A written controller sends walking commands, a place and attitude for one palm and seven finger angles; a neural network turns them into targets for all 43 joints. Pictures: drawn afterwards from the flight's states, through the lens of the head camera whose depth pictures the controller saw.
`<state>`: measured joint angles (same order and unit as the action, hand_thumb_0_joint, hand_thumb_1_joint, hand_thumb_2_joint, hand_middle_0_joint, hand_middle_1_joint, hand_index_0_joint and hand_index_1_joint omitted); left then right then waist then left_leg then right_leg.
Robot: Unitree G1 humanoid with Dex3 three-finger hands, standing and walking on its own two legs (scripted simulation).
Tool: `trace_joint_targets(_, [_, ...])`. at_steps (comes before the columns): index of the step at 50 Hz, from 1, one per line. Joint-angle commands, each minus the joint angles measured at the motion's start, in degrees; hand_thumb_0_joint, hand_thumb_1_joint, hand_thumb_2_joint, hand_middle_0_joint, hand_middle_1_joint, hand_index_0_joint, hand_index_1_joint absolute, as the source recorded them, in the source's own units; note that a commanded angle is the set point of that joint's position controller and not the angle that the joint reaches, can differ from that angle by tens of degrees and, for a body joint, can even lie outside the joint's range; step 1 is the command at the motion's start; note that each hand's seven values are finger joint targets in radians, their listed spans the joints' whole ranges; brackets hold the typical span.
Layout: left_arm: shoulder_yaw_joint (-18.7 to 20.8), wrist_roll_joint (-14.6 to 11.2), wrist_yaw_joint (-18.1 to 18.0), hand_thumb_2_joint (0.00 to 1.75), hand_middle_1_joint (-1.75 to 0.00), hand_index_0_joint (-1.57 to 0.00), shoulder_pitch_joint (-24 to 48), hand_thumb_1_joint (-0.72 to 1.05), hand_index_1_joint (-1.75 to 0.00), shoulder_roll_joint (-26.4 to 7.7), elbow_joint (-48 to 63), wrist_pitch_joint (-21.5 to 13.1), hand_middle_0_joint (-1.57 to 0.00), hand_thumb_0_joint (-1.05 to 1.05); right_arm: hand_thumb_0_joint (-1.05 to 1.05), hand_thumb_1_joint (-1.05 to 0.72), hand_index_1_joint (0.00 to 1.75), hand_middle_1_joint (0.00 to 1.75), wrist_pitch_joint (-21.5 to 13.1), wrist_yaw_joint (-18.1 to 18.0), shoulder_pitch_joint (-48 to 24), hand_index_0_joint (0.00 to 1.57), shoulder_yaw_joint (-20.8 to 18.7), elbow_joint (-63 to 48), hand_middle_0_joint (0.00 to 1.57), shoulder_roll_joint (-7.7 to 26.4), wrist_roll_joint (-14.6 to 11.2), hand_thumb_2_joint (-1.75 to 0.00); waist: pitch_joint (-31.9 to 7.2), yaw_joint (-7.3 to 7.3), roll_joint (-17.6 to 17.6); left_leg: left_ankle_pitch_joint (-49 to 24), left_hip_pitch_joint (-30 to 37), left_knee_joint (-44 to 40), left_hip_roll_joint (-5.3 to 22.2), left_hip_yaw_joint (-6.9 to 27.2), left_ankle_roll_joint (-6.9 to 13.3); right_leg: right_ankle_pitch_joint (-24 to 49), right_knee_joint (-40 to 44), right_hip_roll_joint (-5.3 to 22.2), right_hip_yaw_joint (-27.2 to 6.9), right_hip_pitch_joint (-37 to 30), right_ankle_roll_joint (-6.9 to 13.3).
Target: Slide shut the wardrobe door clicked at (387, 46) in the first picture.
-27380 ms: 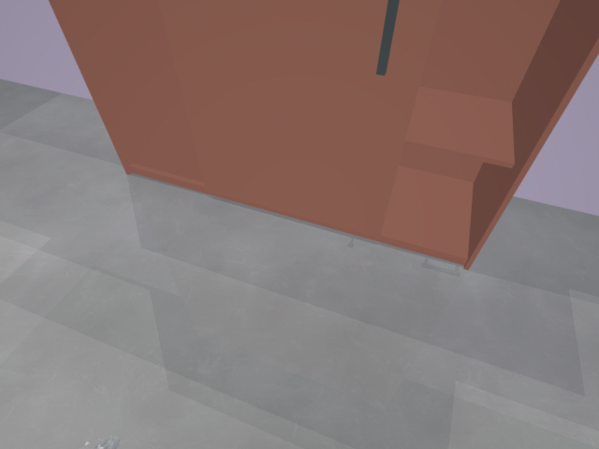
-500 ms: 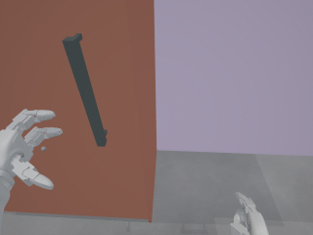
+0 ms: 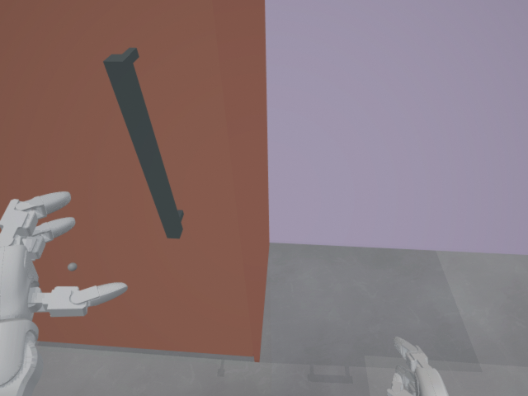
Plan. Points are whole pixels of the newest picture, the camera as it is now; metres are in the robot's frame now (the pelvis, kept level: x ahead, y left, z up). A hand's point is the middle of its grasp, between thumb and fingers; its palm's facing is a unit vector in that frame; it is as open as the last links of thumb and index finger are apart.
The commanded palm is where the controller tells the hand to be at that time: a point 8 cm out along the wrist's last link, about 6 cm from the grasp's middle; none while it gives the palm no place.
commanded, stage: draw the hand back to the body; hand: left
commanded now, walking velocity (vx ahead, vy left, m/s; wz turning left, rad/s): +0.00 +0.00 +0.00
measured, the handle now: (156, 158) +0.40 +0.24 +0.18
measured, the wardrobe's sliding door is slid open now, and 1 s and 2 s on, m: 0.00 0.00 0.00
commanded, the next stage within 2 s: step back with the hand held close in 0.80 s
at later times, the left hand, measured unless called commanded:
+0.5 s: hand (80, 265) +0.20 +0.26 +0.16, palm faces +0.42 -0.83 -0.36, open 8.2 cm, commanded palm +0.16 +0.30 +0.18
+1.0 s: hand (67, 259) +0.20 +0.27 +0.17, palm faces +0.44 -0.81 -0.38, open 7.5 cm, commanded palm +0.16 +0.30 +0.18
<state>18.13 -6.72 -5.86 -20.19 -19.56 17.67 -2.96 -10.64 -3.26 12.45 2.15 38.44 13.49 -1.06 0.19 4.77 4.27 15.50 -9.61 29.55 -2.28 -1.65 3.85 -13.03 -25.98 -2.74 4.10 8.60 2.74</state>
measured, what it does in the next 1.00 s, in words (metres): stands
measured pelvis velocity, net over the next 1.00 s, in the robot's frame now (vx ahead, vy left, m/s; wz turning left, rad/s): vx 0.01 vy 0.01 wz -0.03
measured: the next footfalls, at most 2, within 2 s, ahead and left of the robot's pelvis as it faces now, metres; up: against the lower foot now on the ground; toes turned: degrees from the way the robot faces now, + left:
none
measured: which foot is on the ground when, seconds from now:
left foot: down 0.00-1.00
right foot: down 0.00-1.00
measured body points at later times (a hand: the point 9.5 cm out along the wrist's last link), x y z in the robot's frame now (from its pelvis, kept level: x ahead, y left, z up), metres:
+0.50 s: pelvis +0.02 +0.01 +0.00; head -0.02 -0.01 +0.45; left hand +0.18 +0.30 +0.18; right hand +0.20 -0.22 -0.07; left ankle +0.01 +0.07 -0.74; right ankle +0.02 -0.09 -0.74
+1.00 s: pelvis +0.01 +0.01 +0.00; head -0.02 -0.01 +0.45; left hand +0.17 +0.31 +0.19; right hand +0.19 -0.22 -0.08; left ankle +0.01 +0.07 -0.74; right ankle +0.02 -0.09 -0.74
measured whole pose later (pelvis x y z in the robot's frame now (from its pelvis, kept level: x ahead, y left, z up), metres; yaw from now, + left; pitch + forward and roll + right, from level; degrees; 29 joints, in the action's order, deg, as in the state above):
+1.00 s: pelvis +0.01 +0.01 +0.00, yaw -2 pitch -5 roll -1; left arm 20.0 -4.4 -6.0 -25.0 -20.8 21.2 -7.5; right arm -6.5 -3.1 12.1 1.4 36.4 13.3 -0.6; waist 0.7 4.2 4.0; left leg 14.7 -6.9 26.0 -2.0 -3.1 4.3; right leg -11.3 -21.9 -3.2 2.3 6.1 2.3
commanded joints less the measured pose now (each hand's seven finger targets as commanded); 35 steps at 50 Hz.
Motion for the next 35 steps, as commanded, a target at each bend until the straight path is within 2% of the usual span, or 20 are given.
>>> trace_joint_targets(1, [6.49,1.52,-2.02,0.55,-0.73,-0.22,7.81,0.17,-0.73,-12.97,13.71,-6.29,-0.22,0.00,0.00,-0.90,0.30,0.30,-3.65,-0.43,-8.81,0.20,-3.16,-9.81,0.20,6.41,0.13,-0.90,-4.00,-0.76,0.07,-4.46,1.62,-7.75,4.43,5.06,-2.14,1.04,5.92,4.39,-4.98,-0.51,-0.18])
trace_joint_targets(2, [6.12,1.60,-1.94,0.57,-0.70,-0.22,6.75,0.21,-0.70,-12.07,13.20,-6.44,-0.22,0.00,0.00,-0.90,0.30,0.30,-3.50,-0.42,-8.83,0.20,-3.14,-9.70,0.20,6.26,0.15,-0.90,-2.95,-0.89,-0.11,-5.36,1.72,-8.02,4.49,5.01,-2.23,1.94,5.85,4.16,-5.00,-0.34,-0.17])
trace_joint_targets(4, [7.02,1.59,-1.82,0.60,-0.66,-0.22,5.21,0.28,-0.66,-12.58,13.15,-6.77,-0.22,0.00,0.00,-0.90,0.30,0.30,-3.16,-0.34,-8.72,0.20,-3.36,-9.79,0.20,6.24,0.18,-0.90,-3.51,-0.62,-1.89,-6.87,1.74,-8.10,4.49,4.78,-2.26,3.05,5.72,4.18,-5.02,-1.33,-0.28])
trace_joint_targets(6, [7.35,1.60,-1.57,0.64,-0.62,-0.22,2.70,0.36,-0.62,-12.44,12.74,-6.92,-0.22,0.00,0.00,-0.90,0.30,0.30,-2.83,-0.26,-8.56,0.20,-3.61,-10.08,0.20,6.22,0.12,-0.90,-3.41,-0.31,-1.97,-8.96,2.05,-8.03,4.68,4.40,-2.37,4.71,5.61,4.17,-4.98,-1.98,-0.27])
trace_joint_targets(11, [7.12,1.80,-1.08,0.73,-0.51,-0.21,0.08,0.54,-0.51,-11.87,14.43,-7.18,-0.21,0.00,0.00,-0.90,0.30,0.30,-2.03,0.15,-7.92,0.20,-3.81,-10.57,0.20,6.28,0.21,-0.90,-3.30,-0.23,-0.05,-13.10,2.75,-8.09,4.99,4.30,-3.02,7.81,5.07,4.03,-5.01,-2.68,-0.29])
trace_joint_targets(14, [7.02,1.65,-1.00,0.78,-0.45,-0.21,-1.05,0.65,-0.45,-11.64,15.30,-6.97,-0.21,0.00,0.00,-0.90,0.30,0.30,-1.52,0.15,-7.66,0.20,-3.95,-10.91,0.20,6.13,0.30,-0.90,-3.89,-0.44,-0.73,-13.69,3.31,-7.82,4.96,3.99,-2.97,8.56,5.31,3.89,-5.33,-2.64,-0.36])
trace_joint_targets(17, [6.55,1.76,-0.96,0.83,-0.38,-0.21,-0.83,0.75,-0.38,-11.29,15.73,-6.88,-0.21,0.00,0.00,-0.90,0.30,0.30,-1.07,0.07,-7.81,0.20,-4.01,-11.14,0.20,6.07,0.25,-0.90,-2.36,-0.74,-1.13,-12.88,3.21,-8.00,5.03,3.91,-2.97,7.89,5.89,3.77,-5.47,-1.94,-0.35])
trace_joint_targets(21, [6.56,2.14,-1.14,0.90,-0.30,-0.20,-0.59,0.90,-0.30,-11.54,17.23,-6.92,-0.20,0.00,0.00,-0.90,0.30,0.30,-0.98,0.04,-7.68,0.20,-3.89,-11.28,0.20,6.03,0.34,-0.90,-2.69,-0.61,1.10,-13.15,3.82,-8.42,5.15,4.44,-3.39,7.48,5.83,3.68,-5.24,-2.21,-0.27])
trace_joint_targets(24, [6.62,1.92,-1.17,0.90,-0.30,-0.20,-0.80,0.90,-0.30,-11.31,16.43,-6.56,-0.20,0.00,0.00,-0.90,0.30,0.30,-0.61,-0.04,-7.76,0.20,-3.84,-11.35,0.20,5.94,0.44,-0.90,-2.65,-0.71,-1.59,-12.88,3.60,-8.31,4.96,4.18,-3.07,7.75,6.09,3.61,-5.32,-2.20,-0.38])
trace_joint_targets(26, [5.94,2.04,-1.04,0.90,-0.30,-0.20,-0.28,0.90,-0.30,-10.71,16.45,-6.42,-0.20,0.00,0.00,-0.90,0.30,0.30,-0.41,-0.01,-7.67,0.20,-3.79,-11.31,0.20,5.92,0.39,-0.90,-1.87,-0.89,0.13,-12.62,3.55,-8.47,5.02,4.29,-3.30,7.34,6.31,3.65,-5.39,-1.99,-0.30])
trace_joint_targets(28, [6.02,1.94,-1.13,0.90,-0.30,-0.20,-0.42,0.90,-0.30,-10.62,15.85,-6.26,-0.20,0.00,0.00,-0.90,0.30,0.30,-0.25,-0.11,-7.92,0.20,-3.79,-11.29,0.20,5.78,0.43,-0.90,-1.58,-0.93,-1.22,-11.97,3.61,-8.57,4.94,4.16,-3.08,7.12,6.57,3.61,-5.39,-1.80,-0.37])
trace_joint_targets(31, [5.94,2.11,-1.12,0.90,-0.30,-0.20,0.37,0.90,-0.30,-11.00,16.51,-6.20,-0.20,0.00,0.00,-0.90,0.30,0.30,-0.15,-0.12,-8.02,0.20,-3.73,-11.36,0.20,5.92,0.45,-0.90,-1.72,-0.81,0.35,-11.42,3.80,-8.87,5.00,4.36,-3.22,6.45,6.65,3.62,-5.37,-1.99,-0.32])
trace_joint_targets(32, [6.13,1.96,-1.22,0.90,-0.30,-0.20,0.13,0.90,-0.30,-10.91,15.85,-6.17,-0.20,0.00,0.00,-0.90,0.30,0.30,-0.11,-0.14,-8.16,0.20,-3.68,-11.31,0.20,5.79,0.55,-0.90,-1.26,-0.79,-0.62,-10.37,3.18,-9.16,4.92,4.49,-3.15,5.73,6.85,3.58,-5.30,-2.03,-0.34])
trace_joint_targets(35, [5.95,2.07,-1.20,0.90,-0.30,-0.20,0.15,0.90,-0.30,-10.79,16.63,-6.29,-0.20,0.00,0.00,-0.90,0.30,0.30,-0.19,-0.03,-8.35,0.20,-3.70,-11.40,0.20,5.76,0.50,-0.90,-2.16,-0.70,-0.22,-11.41,3.80,-8.99,4.85,4.50,-3.10,6.55,6.76,3.56,-5.48,-2.43,-0.24])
